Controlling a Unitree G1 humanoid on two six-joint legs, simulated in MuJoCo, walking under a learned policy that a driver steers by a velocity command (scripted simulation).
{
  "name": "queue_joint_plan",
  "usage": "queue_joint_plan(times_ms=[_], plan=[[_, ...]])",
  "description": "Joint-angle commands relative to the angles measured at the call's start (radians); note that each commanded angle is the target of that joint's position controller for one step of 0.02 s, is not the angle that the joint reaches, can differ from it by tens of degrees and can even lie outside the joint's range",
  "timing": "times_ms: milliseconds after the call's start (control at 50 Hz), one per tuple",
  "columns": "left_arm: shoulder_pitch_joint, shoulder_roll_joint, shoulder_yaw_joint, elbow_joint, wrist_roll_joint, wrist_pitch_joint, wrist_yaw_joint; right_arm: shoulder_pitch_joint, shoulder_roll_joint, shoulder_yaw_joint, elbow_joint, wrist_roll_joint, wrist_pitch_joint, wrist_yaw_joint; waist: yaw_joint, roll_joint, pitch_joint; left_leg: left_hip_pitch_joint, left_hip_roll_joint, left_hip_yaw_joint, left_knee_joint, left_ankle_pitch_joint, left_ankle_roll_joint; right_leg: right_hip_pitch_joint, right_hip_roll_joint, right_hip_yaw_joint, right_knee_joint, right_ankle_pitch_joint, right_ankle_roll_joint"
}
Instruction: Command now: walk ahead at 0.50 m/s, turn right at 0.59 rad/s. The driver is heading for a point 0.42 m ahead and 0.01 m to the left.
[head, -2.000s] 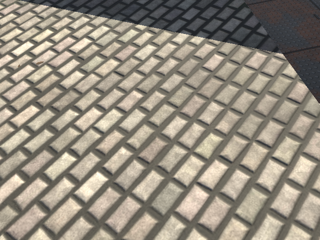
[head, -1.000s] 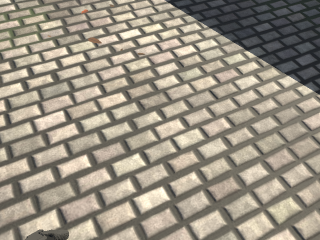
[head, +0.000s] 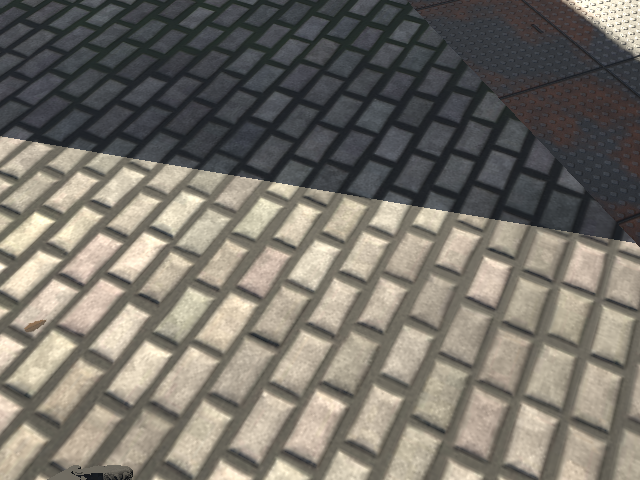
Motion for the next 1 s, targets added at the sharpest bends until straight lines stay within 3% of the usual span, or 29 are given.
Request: queue_joint_plan(times_ms=[20,80,100,120,140,160,180,200,220,260,280,320,380,440,500,560,600,620,640,660,680,720,760,800,840,900,920,940,1000], plan=[[-0.122,0.031,0.0,-0.105,-0.004,-0.018,-0.02,-0.026,-0.181,-0.044,-0.045,0.014,-0.003,-0.005,0.006,0.093,0.041,0.016,0.281,-0.079,-0.072,0.409,0.135,0.0,0.009,-0.045,-0.095,0.01,-0.029],[-0.101,0.068,0.018,-0.121,0.002,-0.012,-0.027,-0.028,-0.219,-0.056,-0.035,0.028,0.015,-0.01,0.051,0.128,-0.003,0.077,0.288,-0.021,0.066,0.798,0.107,0.116,0.076,-0.115,-0.138,-0.127,-0.086],[-0.034,0.097,0.034,-0.11,0.004,-0.008,-0.025,-0.031,-0.234,-0.061,-0.035,0.032,0.022,-0.014,0.096,0.143,-0.051,0.079,0.283,-0.002,0.181,0.958,0.097,0.217,0.116,-0.141,-0.146,-0.17,-0.112],[0.112,0.139,0.06,-0.074,0.002,-0.003,-0.017,-0.047,-0.234,-0.059,-0.039,0.036,0.028,-0.018,0.182,0.128,-0.127,0.019,0.257,0.028,0.367,1.001,0.072,0.42,0.156,-0.152,-0.207,-0.125,-0.149],[0.296,0.202,0.093,-0.028,-0.002,0.007,0.001,-0.042,-0.203,-0.046,-0.054,0.024,0.024,-0.023,0.266,0.074,-0.215,-0.2,0.219,0.03,0.64,0.787,0.033,0.731,0.119,-0.045,-0.231,-0.094,-0.196],[0.287,0.318,0.107,-0.027,-0.013,0.003,0.017,0.042,-0.047,0.003,-0.111,-0.028,0.005,-0.009,0.149,-0.211,-0.279,-0.666,0.037,-0.01,1.004,-0.219,-0.031,1.07,-0.158,0.484,-0.27,-0.168,-0.357],[0.32,0.27,0.089,-0.064,-0.004,-0.015,0.012,-0.018,-0.107,0.004,-0.132,0.0,-0.033,0.004,0.208,-0.144,-0.461,-0.792,-0.021,-0.258,1.164,-0.33,-0.032,1.142,-0.262,0.834,-0.439,-0.363,-0.455],[0.287,0.189,0.066,-0.039,0.005,-0.028,0.01,-0.101,-0.166,-0.012,-0.145,0.045,-0.05,0.014,0.224,-0.063,-0.32,-0.866,0.046,-0.274,1.144,-0.215,-0.015,1.048,-0.239,0.663,-0.473,-0.32,-0.386],[0.229,0.153,0.054,-0.036,0.003,-0.035,0.011,-0.116,-0.155,-0.004,-0.144,0.046,-0.056,0.012,0.184,-0.011,-0.213,-0.835,0.095,-0.255,1.057,-0.123,-0.001,0.894,-0.2,0.516,-0.473,-0.235,-0.341],[0.115,0.078,0.024,-0.045,0.02,-0.044,0.012,-0.11,-0.148,-0.01,-0.11,0.009,-0.039,0.003,0.113,0.031,-0.113,-0.7,0.162,-0.248,0.938,-0.02,-0.004,0.655,-0.121,0.324,-0.506,0.002,-0.274],[0.104,0.089,0.024,-0.039,0.031,-0.05,0.014,-0.068,-0.141,-0.01,-0.102,0.013,-0.025,0.007,0.085,-0.023,-0.118,-0.644,0.168,-0.248,0.932,0.0,-0.016,0.589,-0.132,0.3,-0.529,0.075,-0.291],[0.114,0.097,0.025,-0.005,0.025,-0.068,0.014,-0.043,-0.116,-0.004,-0.084,0.011,-0.002,0.009,0.074,-0.007,-0.091,-0.619,0.174,-0.237,0.882,0.03,-0.04,0.517,-0.124,0.204,-0.568,0.168,-0.294],[0.123,0.116,0.025,0.035,0.028,-0.07,0.029,-0.135,-0.082,0.005,-0.113,-0.008,0.005,0.001,0.083,0.015,-0.029,-0.638,0.154,-0.208,0.71,0.166,-0.062,0.469,-0.072,0.076,-0.569,0.425,-0.255],[0.148,0.121,0.021,0.065,0.026,-0.057,0.043,-0.223,-0.037,0.022,-0.125,-0.009,-0.01,0.016,0.126,-0.001,-0.04,-0.538,0.098,-0.166,0.45,0.391,-0.051,0.467,-0.014,-0.014,-0.55,0.442,-0.197],[0.191,0.134,0.021,0.106,0.021,-0.044,0.047,-0.266,-0.048,0.019,-0.136,0.0,-0.014,0.033,0.148,-0.018,-0.053,-0.506,0.067,-0.182,0.329,0.456,-0.031,0.553,-0.056,0.019,-0.517,0.382,-0.19],[0.181,0.134,0.022,0.131,0.016,-0.029,0.05,-0.245,-0.088,0.003,-0.135,-0.014,-0.015,0.045,0.121,-0.036,-0.067,-0.493,0.05,-0.201,0.264,0.337,0.014,0.648,-0.097,0.073,-0.409,0.386,-0.171],[0.166,0.123,0.019,0.138,0.016,-0.022,0.053,-0.133,-0.121,-0.012,-0.099,-0.027,-0.021,0.039,0.056,-0.004,-0.123,-0.314,0.029,-0.18,0.163,0.496,0.056,0.642,-0.036,0.053,-0.23,0.434,-0.122],[0.222,0.093,0.007,0.128,0.04,-0.028,0.053,-0.084,-0.186,-0.023,-0.101,-0.042,-0.024,0.032,0.07,0.098,-0.237,-0.083,0.153,-0.286,0.25,0.957,0.115,0.533,0.038,0.023,-0.054,0.236,-0.071],[0.368,0.019,-0.018,0.158,0.038,-0.033,0.047,-0.057,-0.156,-0.009,-0.099,-0.054,-0.011,0.024,0.098,0.257,-0.387,0.194,0.368,-0.528,0.278,1.146,0.305,0.298,0.124,0.014,0.23,-0.286,0.006],[0.343,0.072,-0.01,0.178,0.023,-0.022,0.04,-0.018,-0.075,0.01,-0.084,-0.031,0.004,0.027,0.057,0.25,-0.45,0.196,0.399,-0.623,0.231,1.075,0.347,0.25,0.136,0.077,0.333,-0.672,0.032],[0.285,0.123,0.006,0.165,0.007,-0.004,0.04,-0.071,-0.071,0.016,-0.086,-0.009,0.015,0.032,0.061,0.17,-0.368,0.101,0.366,-0.585,0.189,0.818,0.308,0.213,0.095,0.104,0.381,-0.672,0.039],[0.2,0.103,0.009,0.153,0.007,0.042,0.058,-0.215,-0.062,0.022,-0.1,-0.007,0.034,0.032,0.098,0.1,-0.179,-0.152,0.306,-0.511,0.079,0.363,0.238,0.193,0.041,0.064,0.291,-0.594,0.052],[0.213,0.069,0.005,0.165,0.016,0.072,0.075,-0.299,-0.08,0.014,-0.105,-0.025,0.05,0.027,0.134,0.179,-0.109,-0.351,0.226,-0.43,-0.004,0.113,0.188,0.33,0.041,0.02,0.113,-0.506,0.063],[0.25,0.051,0.002,0.194,0.027,0.072,0.081,-0.3,-0.075,0.013,-0.094,-0.03,0.055,0.019,0.135,0.201,-0.132,-0.388,0.199,-0.378,-0.013,0.062,0.183,0.43,0.048,0.0,0.001,-0.405,0.057],[0.261,0.043,0.003,0.216,0.031,0.064,0.077,-0.303,-0.071,0.014,-0.078,-0.016,0.057,0.011,0.142,0.177,-0.15,-0.404,0.188,-0.349,-0.001,-0.033,0.169,0.512,0.055,-0.022,-0.13,-0.245,0.036],[0.217,0.054,0.001,0.204,0.059,0.054,0.074,-0.266,-0.029,0.031,-0.04,-0.016,0.061,0.008,0.131,0.122,-0.087,-0.462,0.128,-0.314,0.028,-0.276,0.064,0.551,0.014,0.025,-0.299,-0.176,-0.017],[0.182,0.117,0.014,0.199,0.049,0.053,0.081,-0.239,-0.043,0.025,-0.038,-0.02,0.064,0.009,0.083,0.034,-0.03,-0.422,0.073,-0.264,0.056,-0.257,0.026,0.425,-0.011,0.065,-0.343,-0.351,-0.048],[0.161,0.102,0.013,0.209,0.041,0.044,0.081,-0.255,-0.043,0.024,-0.035,-0.024,0.065,0.006,0.082,-0.024,-0.006,-0.32,0.047,-0.228,0.106,-0.163,0.006,0.305,0.001,0.067,-0.381,-0.492,-0.056],[0.121,0.052,-0.001,0.221,0.042,0.008,0.079,-0.23,-0.03,0.023,-0.006,-0.019,0.066,-0.007,0.066,-0.064,-0.014,-0.219,0.042,-0.212,0.179,0.017,0.018,0.276,0.007,0.062,-0.413,-0.408,-0.015]])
